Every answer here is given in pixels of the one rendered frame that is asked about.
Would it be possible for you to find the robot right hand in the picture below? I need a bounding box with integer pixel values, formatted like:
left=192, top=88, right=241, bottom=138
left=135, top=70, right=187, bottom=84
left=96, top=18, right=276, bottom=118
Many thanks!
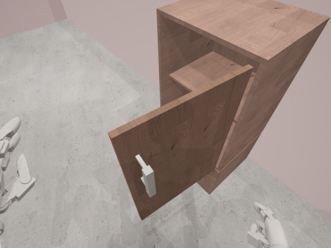
left=247, top=202, right=289, bottom=248

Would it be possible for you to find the cupboard door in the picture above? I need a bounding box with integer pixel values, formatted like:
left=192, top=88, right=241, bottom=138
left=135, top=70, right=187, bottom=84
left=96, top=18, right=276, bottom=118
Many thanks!
left=108, top=64, right=254, bottom=220

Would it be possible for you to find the robot left hand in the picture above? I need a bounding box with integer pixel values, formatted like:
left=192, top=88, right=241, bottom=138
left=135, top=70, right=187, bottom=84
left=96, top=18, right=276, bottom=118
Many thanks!
left=0, top=117, right=35, bottom=215

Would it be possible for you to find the handle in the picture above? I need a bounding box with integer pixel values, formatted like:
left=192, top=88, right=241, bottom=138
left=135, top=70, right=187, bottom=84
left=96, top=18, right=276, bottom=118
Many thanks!
left=136, top=154, right=156, bottom=198

